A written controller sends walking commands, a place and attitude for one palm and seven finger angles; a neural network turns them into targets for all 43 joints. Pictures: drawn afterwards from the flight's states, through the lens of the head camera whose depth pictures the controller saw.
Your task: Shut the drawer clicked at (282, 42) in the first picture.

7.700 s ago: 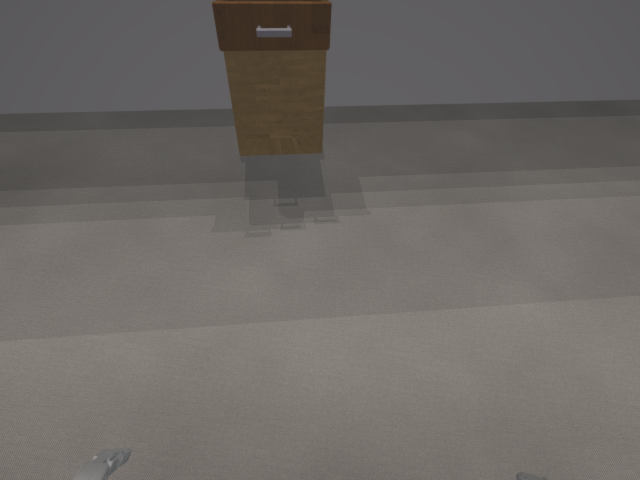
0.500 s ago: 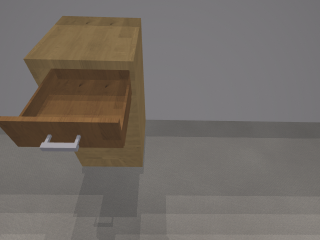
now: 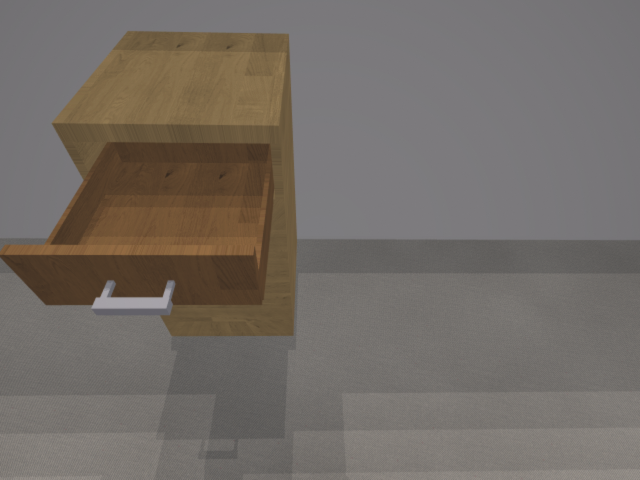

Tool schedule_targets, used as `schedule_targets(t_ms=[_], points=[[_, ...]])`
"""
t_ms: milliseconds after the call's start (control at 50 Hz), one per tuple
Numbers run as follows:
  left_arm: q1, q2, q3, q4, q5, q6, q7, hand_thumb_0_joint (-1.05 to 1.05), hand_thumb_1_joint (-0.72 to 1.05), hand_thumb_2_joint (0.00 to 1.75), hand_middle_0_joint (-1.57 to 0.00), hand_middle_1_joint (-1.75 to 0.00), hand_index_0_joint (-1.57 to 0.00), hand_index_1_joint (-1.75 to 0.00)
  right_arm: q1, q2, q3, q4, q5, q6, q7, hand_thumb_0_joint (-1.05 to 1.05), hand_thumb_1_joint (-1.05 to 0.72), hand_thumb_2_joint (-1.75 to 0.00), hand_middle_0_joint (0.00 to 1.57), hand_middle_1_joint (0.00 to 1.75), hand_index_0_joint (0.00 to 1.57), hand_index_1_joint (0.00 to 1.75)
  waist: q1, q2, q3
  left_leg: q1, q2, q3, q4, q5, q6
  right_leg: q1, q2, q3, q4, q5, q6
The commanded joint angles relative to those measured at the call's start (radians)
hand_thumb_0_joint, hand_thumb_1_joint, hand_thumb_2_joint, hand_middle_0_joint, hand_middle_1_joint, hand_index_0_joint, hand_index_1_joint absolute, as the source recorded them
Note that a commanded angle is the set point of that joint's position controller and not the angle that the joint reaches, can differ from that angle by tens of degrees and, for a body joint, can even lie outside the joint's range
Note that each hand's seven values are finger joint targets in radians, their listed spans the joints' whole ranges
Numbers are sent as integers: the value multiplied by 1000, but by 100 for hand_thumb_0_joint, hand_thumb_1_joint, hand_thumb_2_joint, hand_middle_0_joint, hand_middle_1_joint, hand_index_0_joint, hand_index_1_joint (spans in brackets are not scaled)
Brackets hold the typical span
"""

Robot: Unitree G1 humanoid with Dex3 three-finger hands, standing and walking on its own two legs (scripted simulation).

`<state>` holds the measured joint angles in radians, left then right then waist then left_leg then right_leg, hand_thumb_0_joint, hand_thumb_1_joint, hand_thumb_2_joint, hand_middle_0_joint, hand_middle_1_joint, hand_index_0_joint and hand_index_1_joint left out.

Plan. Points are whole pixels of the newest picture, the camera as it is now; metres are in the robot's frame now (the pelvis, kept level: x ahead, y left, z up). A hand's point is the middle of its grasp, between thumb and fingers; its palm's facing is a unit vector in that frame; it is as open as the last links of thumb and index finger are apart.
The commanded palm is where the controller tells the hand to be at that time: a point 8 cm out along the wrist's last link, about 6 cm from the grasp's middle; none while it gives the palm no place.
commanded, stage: come to a stop and stand still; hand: left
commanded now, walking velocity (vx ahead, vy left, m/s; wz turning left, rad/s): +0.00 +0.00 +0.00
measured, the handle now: (136, 296) +0.38 +0.32 -0.05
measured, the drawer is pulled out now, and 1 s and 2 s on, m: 0.28 0.28 0.28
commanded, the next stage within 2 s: look again from close up in 0.40 s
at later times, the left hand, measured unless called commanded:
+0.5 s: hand out of the picture +0.04 +0.20 -0.17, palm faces +0.02 -0.97 -0.22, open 7.4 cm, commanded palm none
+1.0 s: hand out of the picture +0.04 +0.19 -0.16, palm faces +0.03 -0.97 -0.25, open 7.4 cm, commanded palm none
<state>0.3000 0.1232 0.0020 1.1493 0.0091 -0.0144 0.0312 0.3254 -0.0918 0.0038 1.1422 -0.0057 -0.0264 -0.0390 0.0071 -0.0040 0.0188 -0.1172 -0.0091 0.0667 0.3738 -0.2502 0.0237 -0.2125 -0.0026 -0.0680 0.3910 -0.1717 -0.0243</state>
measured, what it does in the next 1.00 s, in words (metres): stands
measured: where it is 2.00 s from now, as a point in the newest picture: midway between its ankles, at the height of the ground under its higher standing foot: outside the picture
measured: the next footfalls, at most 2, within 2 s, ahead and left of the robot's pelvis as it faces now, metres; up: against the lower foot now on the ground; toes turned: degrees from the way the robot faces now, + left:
right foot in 1.66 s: +0.07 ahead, -0.09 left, +0.00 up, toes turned -5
left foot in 1.98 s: +0.08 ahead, +0.21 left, +0.00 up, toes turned +7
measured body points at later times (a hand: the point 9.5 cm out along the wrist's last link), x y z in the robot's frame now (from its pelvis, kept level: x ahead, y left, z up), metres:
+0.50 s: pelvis +0.02 +0.00 +0.00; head +0.03 +0.01 +0.45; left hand +0.04 +0.25 -0.16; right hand +0.03 -0.24 -0.15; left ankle -0.03 +0.10 -0.74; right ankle +0.02 -0.10 -0.74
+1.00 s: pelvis -0.01 -0.01 +0.00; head -0.03 -0.01 +0.44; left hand +0.04 +0.24 -0.15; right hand +0.06 -0.25 -0.15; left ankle -0.03 +0.10 -0.74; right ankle +0.02 -0.10 -0.74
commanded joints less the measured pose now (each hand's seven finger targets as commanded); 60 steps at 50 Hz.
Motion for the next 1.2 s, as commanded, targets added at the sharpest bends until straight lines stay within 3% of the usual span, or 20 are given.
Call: schedule_targets(t_ms=[0,280,460,480,500,540,560,580,620,660,680,720,780,900,980,1120,1180], points=[[70,88,18,-19,3,-11,10,0,90,90,-20,-30,-20,-30,81,-121,-20,-14,0,-10,-11,0,-90,-90,20,30,20,30,-4,8,55,-65,134,-114,-88,132,10,37,-108,102,-50,107,-1],[7,160,27,-34,3,-15,6,0,90,90,-20,-30,-20,-30,13,-194,-27,-25,-1,-14,-11,0,-90,-90,20,30,20,30,-7,26,24,-9,138,-114,-83,247,7,86,-115,104,-45,186,-8],[-52,214,34,-48,1,-16,0,0,90,90,-20,-30,-20,-30,-43,-251,-29,-35,-3,-15,-7,0,-90,-90,20,30,20,30,-3,26,20,3,142,-119,-100,252,4,105,-125,103,-59,194,-10],[-52,301,15,-136,8,-12,4,0,90,90,-20,-30,-20,-30,-93,-284,-31,-157,-8,0,2,0,-90,-90,20,30,20,30,-11,-46,102,-28,102,-132,-73,351,3,28,-64,56,44,148,-18],[-28,250,36,-145,5,-10,8,0,90,90,-20,-30,-20,-30,-49,-301,-53,-167,-16,-20,-5,0,-90,-90,20,30,20,30,-1,46,-35,-29,142,-148,10,379,17,26,-93,64,97,52,-12],[-21,249,44,-160,6,-12,5,0,90,90,-20,-30,-20,-30,-61,-289,-58,-174,-16,-20,-15,0,-90,-90,20,30,20,30,-3,101,-140,23,134,-135,77,462,29,52,-104,66,114,209,-32],[-3,235,41,-167,7,-14,6,0,90,90,-20,-30,-20,-30,-59,-265,-56,-186,-14,-18,-16,0,-90,-90,20,30,20,30,0,81,-164,14,129,-128,102,421,32,63,-111,76,104,230,-36],[2,213,33,-175,8,-8,9,0,90,90,-20,-30,-20,-30,-39,-239,-45,-190,-16,-11,-11,0,-90,-90,20,30,20,30,-8,12,-155,-18,118,-116,119,366,30,83,-111,78,100,239,-37],[-21,232,38,-186,8,-6,10,0,90,90,-20,-30,-20,-30,-45,-249,-49,-200,-13,-2,-9,0,-90,-90,20,30,20,30,-17,-41,-79,-88,95,-97,121,243,19,70,-136,103,86,286,-44],[-39,252,39,-199,6,-12,11,0,90,90,-20,-30,-20,-30,-58,-266,-49,-206,-12,-1,-7,0,-90,-90,20,30,20,30,-19,-22,-45,-93,101,-100,99,245,18,55,-140,107,88,325,-49],[-40,242,35,-206,6,-11,11,0,90,90,-20,-30,-20,-30,-52,-260,-44,-203,-13,0,-2,0,-90,-90,20,30,20,30,-18,0,-56,-74,108,-100,93,276,18,60,-126,100,89,302,-44],[-56,258,35,-204,2,-12,10,0,90,90,-20,-30,-20,-30,-83,-277,-43,-200,-12,0,-1,0,-90,-90,20,30,20,30,-13,25,-16,-83,116,-107,78,287,16,42,-122,89,76,266,-34],[-60,258,31,-199,4,-12,7,0,90,90,-20,-30,-20,-30,-93,-280,-38,-195,-13,1,3,0,-90,-90,20,30,20,30,-10,23,-5,-76,121,-105,54,261,16,46,-116,96,49,227,-28],[-78,250,28,-180,5,-8,1,0,90,90,-20,-30,-20,-30,-99,-278,-30,-173,-13,3,11,0,-90,-90,20,30,20,30,-8,8,55,-116,116,-117,-22,47,15,23,-112,118,-35,10,-16],[-67,247,26,-163,6,-10,0,0,90,90,-20,-30,-20,-30,-79,-273,-27,-152,-12,6,15,0,-90,-90,20,30,20,30,-11,0,49,-112,107,-120,-43,-28,13,13,-113,133,-78,-85,-13],[-35,225,27,-128,4,-13,2,0,90,90,-20,-30,-20,-30,-31,-249,-23,-104,-11,7,16,0,-90,-90,20,30,20,30,-11,-6,44,-127,104,-121,-62,-54,11,23,-120,141,-104,-121,-11],[12,190,27,-115,6,0,8,0,90,90,-20,-30,-20,-30,28,-194,-13,-80,-15,27,20,0,-90,-90,20,30,20,30,-7,-9,42,-163,76,-98,-18,-133,4,24,-138,147,-110,-254,-10]])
